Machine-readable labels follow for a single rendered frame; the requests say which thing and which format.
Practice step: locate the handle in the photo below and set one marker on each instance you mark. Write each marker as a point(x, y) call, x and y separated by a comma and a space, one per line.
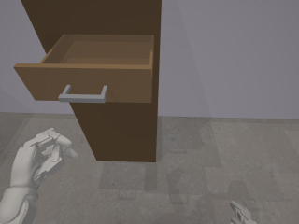
point(82, 98)

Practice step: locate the robot left forearm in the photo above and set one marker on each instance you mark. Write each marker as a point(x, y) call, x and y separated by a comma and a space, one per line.
point(18, 205)

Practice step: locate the robot left hand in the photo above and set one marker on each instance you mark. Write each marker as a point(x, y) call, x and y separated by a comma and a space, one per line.
point(31, 167)

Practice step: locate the drawer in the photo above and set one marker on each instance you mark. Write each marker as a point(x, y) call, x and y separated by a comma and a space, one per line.
point(123, 63)

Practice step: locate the cabinet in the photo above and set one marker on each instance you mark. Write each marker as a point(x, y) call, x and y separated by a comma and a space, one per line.
point(115, 131)

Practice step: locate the robot right hand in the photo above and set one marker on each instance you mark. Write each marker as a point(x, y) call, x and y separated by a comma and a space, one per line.
point(242, 213)

